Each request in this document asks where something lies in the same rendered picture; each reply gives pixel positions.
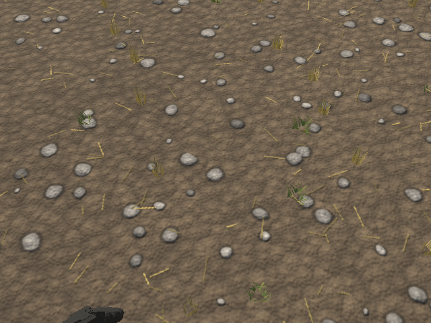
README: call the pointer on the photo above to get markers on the left robot hand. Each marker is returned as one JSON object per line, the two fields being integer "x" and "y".
{"x": 96, "y": 315}

